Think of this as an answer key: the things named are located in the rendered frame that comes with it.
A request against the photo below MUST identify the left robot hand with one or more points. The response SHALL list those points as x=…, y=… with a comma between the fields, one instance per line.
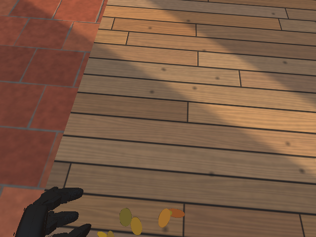
x=39, y=218

